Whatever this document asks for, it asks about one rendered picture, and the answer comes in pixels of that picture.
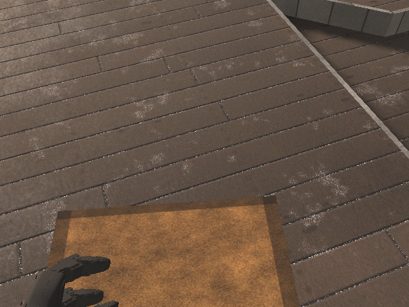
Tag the left robot hand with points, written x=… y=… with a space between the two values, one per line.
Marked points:
x=49 y=290

